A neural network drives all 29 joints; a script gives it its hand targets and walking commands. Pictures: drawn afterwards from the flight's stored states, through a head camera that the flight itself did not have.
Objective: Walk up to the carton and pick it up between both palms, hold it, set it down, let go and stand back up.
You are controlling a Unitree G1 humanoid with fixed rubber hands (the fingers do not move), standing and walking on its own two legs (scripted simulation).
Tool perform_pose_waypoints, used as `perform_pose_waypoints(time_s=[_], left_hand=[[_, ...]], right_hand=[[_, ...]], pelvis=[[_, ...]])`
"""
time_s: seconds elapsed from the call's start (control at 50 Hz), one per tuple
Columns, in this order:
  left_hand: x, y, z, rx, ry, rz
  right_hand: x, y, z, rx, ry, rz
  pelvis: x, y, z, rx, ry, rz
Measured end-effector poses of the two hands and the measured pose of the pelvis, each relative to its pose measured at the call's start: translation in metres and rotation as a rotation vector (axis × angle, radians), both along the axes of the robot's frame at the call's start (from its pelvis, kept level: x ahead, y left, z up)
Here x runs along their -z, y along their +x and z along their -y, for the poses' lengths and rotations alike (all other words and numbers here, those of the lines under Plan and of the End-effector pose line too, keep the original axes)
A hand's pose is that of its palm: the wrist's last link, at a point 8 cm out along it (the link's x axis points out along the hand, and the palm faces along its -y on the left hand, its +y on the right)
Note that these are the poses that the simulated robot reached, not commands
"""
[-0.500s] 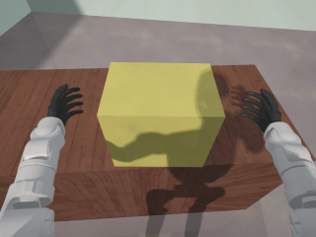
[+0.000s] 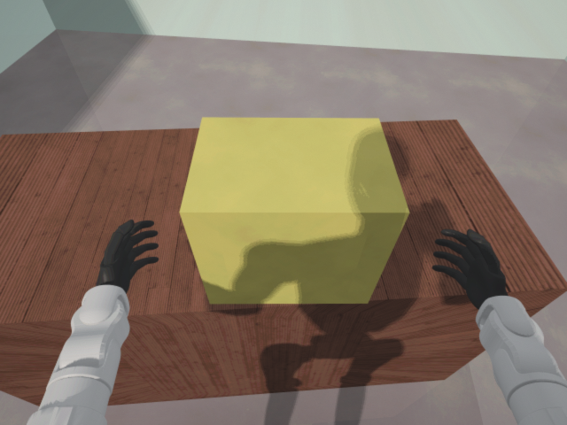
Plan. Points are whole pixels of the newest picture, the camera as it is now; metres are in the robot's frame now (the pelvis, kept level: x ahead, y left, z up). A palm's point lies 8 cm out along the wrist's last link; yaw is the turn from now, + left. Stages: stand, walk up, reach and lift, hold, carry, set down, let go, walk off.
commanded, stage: set down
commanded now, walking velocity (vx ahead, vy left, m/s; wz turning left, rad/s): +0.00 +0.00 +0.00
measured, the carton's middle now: (289, 216) +0.45 +0.02 +0.01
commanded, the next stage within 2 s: let go in 1.58 s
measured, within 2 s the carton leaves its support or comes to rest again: neither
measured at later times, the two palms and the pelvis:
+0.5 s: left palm (117, 339) +0.24 +0.26 -0.03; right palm (478, 350) +0.24 -0.26 -0.03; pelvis -0.01 +0.00 -0.01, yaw +0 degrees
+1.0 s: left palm (129, 371) +0.21 +0.24 -0.05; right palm (469, 390) +0.20 -0.24 -0.06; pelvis +0.00 -0.01 +0.00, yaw -1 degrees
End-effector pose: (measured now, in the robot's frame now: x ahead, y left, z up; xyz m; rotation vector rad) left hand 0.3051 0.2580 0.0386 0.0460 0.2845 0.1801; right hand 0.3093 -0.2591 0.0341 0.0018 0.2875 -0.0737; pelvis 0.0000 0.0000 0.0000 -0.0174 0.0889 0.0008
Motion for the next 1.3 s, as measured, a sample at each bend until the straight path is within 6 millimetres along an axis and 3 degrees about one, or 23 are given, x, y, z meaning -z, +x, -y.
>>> perform_pose_waypoints(time_s=[0.54,0.76,1.3], left_hand=[[0.069,-0.065,0.001,-0.033,0.003,-0.038],[0.074,-0.075,0.014,-0.004,0.001,-0.128],[0.104,-0.125,0.026,0.042,0.036,-0.398]], right_hand=[[0.071,-0.069,0.000,0.007,-0.024,-0.058],[0.077,-0.088,-0.006,0.002,-0.042,-0.129],[0.101,-0.133,-0.027,0.005,-0.111,-0.322]], pelvis=[[0.014,-0.011,0.002,-0.001,0.006,0.003],[0.008,-0.008,0.008,0.011,0.017,0.056],[0.000,0.008,0.013,0.012,0.015,0.142]])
